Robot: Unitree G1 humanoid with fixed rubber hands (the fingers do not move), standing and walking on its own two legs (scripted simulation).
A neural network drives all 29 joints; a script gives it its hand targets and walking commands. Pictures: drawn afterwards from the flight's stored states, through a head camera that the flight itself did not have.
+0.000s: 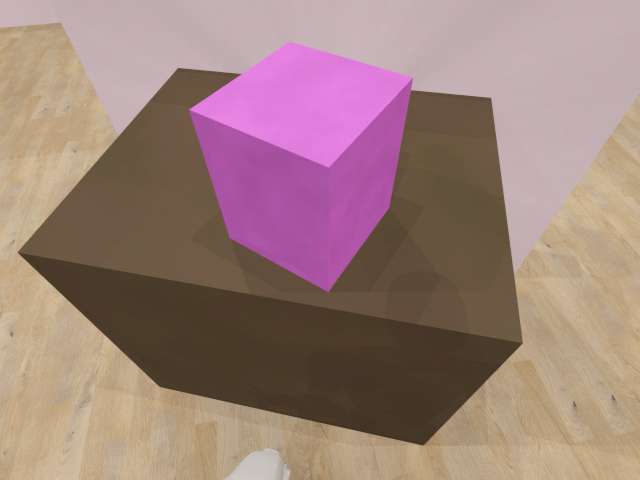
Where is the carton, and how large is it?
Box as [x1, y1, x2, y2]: [189, 42, 412, 291]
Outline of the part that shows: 289,42 189,110 229,236 232,239 328,291 388,208 412,77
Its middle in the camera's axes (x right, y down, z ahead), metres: -0.02 -0.10 +0.58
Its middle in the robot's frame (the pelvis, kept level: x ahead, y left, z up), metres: +0.53 +0.06 +0.08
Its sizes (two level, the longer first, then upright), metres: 0.210 0.200 0.250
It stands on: a pedestal, 0.71 m high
